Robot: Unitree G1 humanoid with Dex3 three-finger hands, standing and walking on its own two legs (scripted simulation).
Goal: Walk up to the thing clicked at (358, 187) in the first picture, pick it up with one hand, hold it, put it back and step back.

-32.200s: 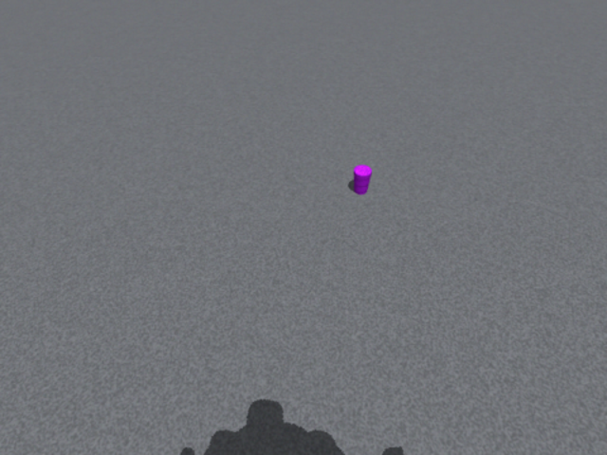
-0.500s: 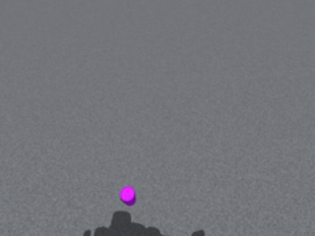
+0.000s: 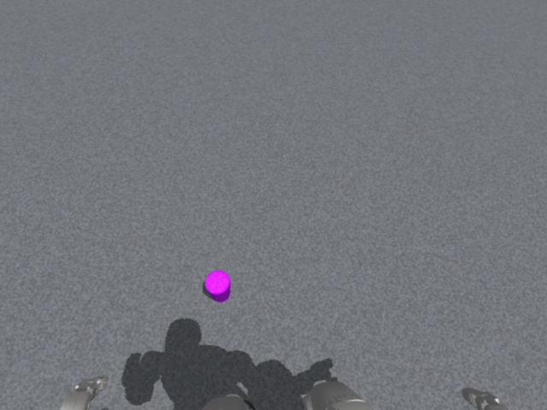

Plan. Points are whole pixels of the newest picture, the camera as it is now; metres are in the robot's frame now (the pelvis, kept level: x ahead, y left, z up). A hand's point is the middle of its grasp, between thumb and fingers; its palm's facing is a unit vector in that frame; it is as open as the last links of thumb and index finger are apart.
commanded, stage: step back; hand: left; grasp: from the side
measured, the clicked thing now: (219, 288) +0.51 +0.18 -0.70
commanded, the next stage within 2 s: none
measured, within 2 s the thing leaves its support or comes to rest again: neither
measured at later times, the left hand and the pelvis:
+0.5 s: hand out of the picture +0.00 +0.26 -0.15, palm faces +0.03 -0.92 -0.38, open 7.4 cm; pelvis -0.13 -0.01 -0.01, yaw +3 degrees
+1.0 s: hand out of the picture -0.21 +0.22 -0.14, palm faces -0.02 -0.91 -0.41, open 7.4 cm; pelvis -0.29 -0.05 -0.01, yaw -2 degrees
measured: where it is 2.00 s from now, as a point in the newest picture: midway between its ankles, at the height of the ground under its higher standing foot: outside the picture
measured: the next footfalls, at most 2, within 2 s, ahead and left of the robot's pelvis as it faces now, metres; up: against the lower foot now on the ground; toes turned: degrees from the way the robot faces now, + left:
right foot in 0.14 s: -0.01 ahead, -0.13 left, +0.00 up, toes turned +2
left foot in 0.48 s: -0.10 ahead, +0.10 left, +0.00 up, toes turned +0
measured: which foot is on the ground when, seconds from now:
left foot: down 0.00-0.16, up 0.18-0.46, down 0.48-0.90, up 0.92-1.00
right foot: up 0.00-0.12, down 0.14-0.50, up 0.52-0.86, down 0.88-1.00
